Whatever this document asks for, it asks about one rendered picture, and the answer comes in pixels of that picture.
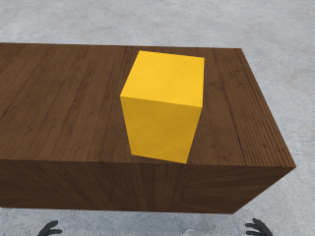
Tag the robot left hand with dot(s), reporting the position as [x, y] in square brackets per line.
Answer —
[46, 231]

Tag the robot right hand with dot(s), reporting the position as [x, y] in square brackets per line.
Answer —
[260, 226]

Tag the carton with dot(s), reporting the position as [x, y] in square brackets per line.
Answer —
[162, 101]

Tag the pedestal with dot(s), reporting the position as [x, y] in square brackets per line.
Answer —
[64, 141]

